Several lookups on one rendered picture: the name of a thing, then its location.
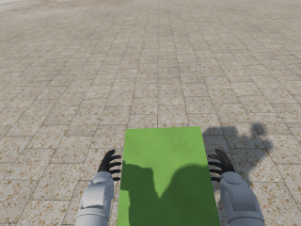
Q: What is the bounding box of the robot left hand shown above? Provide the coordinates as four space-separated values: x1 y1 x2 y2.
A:
98 149 122 181

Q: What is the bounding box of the robot right forearm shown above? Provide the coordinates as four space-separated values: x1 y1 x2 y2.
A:
220 171 265 226

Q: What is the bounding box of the robot right hand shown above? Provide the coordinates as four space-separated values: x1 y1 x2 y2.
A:
208 149 235 183

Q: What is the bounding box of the carton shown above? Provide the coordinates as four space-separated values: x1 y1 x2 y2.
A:
117 126 221 226

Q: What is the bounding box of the robot left forearm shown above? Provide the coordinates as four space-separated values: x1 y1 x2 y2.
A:
74 171 114 226

